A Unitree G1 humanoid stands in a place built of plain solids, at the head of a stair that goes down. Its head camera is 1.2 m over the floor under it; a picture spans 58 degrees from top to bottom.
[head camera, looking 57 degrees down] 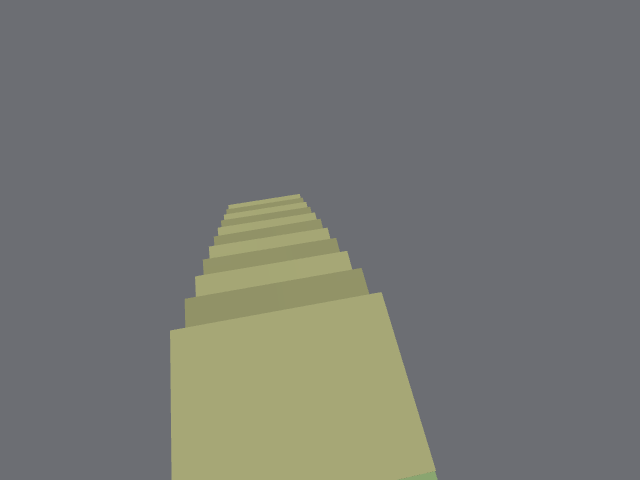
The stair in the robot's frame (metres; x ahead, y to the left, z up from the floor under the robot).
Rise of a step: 0.18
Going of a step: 0.19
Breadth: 0.64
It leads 11 degrees to the left of straight ahead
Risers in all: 11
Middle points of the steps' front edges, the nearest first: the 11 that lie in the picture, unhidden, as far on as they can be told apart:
0.53 0.12 0.00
0.71 0.16 -0.18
0.90 0.20 -0.36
1.08 0.23 -0.54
1.27 0.27 -0.72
1.46 0.31 -0.91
1.64 0.34 -1.09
1.83 0.38 -1.27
2.01 0.42 -1.45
2.20 0.46 -1.63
2.39 0.49 -1.82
